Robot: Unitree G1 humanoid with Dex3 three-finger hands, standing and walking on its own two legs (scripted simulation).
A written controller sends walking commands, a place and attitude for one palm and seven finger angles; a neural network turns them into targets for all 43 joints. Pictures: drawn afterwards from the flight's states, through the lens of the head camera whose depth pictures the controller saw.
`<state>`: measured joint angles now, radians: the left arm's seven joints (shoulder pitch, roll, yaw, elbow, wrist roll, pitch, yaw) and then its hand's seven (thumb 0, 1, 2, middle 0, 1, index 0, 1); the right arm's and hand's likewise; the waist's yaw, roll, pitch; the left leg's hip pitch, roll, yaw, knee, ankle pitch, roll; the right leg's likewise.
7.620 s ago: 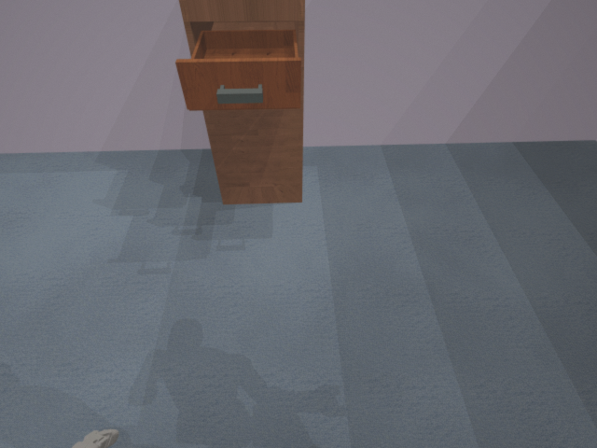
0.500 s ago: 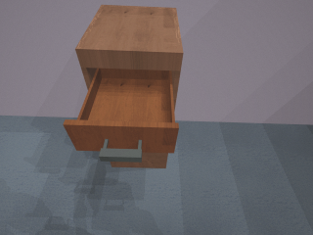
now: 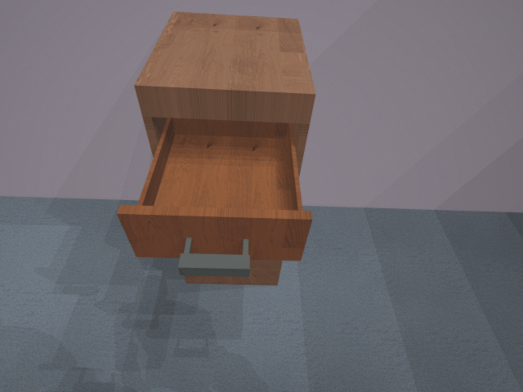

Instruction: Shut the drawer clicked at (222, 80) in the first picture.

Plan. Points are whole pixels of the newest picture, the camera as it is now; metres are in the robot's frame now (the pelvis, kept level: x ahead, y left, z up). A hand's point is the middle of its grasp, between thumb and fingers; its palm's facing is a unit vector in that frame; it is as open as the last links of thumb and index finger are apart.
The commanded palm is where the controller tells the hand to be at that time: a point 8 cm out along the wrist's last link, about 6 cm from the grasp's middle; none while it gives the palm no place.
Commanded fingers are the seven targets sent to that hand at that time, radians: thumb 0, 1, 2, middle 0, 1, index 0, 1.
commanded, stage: come to a stop and stand still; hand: left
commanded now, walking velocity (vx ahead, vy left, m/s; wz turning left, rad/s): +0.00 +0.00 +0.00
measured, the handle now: (216, 254) +0.35 +0.10 -0.03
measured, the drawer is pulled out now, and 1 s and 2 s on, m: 0.28 0.28 0.28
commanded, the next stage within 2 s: look again from close up in 0.06 s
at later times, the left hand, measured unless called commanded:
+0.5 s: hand out of the picture -0.05 +0.14 -0.18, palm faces +0.03 -0.99 -0.13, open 7.3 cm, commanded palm none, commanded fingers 0.00 0.90 0.90 -0.20 -0.30 -0.20 -0.30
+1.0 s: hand out of the picture -0.04 +0.13 -0.18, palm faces -0.01 -0.99 -0.14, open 7.3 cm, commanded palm none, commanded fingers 0.00 0.90 0.90 -0.20 -0.30 -0.20 -0.30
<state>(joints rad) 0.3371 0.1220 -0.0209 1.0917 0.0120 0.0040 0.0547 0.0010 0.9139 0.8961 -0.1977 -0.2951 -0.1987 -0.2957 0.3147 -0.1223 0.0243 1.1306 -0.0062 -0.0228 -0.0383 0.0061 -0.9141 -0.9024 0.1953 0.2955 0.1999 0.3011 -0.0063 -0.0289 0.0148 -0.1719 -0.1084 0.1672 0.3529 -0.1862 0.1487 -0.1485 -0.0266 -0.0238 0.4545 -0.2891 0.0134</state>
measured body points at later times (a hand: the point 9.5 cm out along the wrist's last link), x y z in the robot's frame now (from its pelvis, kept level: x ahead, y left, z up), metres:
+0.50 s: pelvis +0.00 +0.00 +0.00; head +0.00 +0.01 +0.45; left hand -0.04 +0.19 -0.17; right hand -0.04 -0.21 -0.16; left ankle +0.02 +0.01 -0.74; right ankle -0.03 -0.13 -0.74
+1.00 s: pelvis +0.00 -0.02 +0.00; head +0.01 -0.01 +0.45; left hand -0.03 +0.18 -0.17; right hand -0.04 -0.23 -0.16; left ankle +0.02 +0.01 -0.74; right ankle -0.02 -0.14 -0.73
